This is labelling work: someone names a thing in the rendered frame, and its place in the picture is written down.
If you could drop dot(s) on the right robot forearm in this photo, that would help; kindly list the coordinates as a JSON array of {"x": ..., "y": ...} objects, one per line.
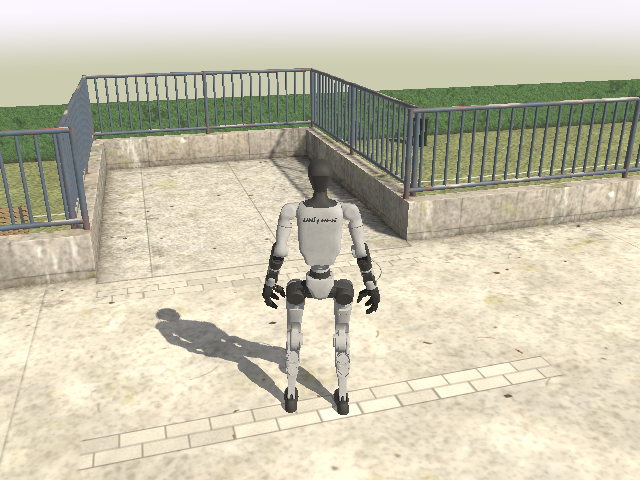
[{"x": 366, "y": 270}]

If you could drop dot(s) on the left robot forearm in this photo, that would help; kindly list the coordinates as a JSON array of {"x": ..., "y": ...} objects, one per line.
[{"x": 274, "y": 268}]

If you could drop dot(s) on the left robot hand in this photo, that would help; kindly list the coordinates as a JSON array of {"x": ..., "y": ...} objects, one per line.
[{"x": 268, "y": 292}]

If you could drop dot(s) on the left robot foot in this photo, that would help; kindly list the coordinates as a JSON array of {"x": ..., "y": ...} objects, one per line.
[{"x": 291, "y": 404}]

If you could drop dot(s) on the right robot hand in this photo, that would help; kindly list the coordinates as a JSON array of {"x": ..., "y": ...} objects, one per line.
[{"x": 374, "y": 299}]

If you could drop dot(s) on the right robot upper arm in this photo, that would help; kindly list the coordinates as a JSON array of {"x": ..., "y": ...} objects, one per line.
[{"x": 351, "y": 212}]

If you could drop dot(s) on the left robot upper arm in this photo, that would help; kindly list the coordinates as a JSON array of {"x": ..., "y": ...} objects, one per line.
[{"x": 288, "y": 212}]

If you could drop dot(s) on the robot torso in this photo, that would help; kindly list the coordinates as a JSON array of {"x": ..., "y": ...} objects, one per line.
[{"x": 319, "y": 236}]

